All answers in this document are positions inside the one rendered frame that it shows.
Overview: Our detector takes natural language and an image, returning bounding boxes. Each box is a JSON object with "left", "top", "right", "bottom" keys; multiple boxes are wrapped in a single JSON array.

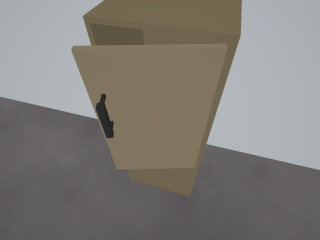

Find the handle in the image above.
[{"left": 95, "top": 94, "right": 114, "bottom": 138}]

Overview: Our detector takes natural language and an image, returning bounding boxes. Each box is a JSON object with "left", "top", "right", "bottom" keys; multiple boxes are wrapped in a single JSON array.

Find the cupboard door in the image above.
[{"left": 71, "top": 43, "right": 228, "bottom": 170}]

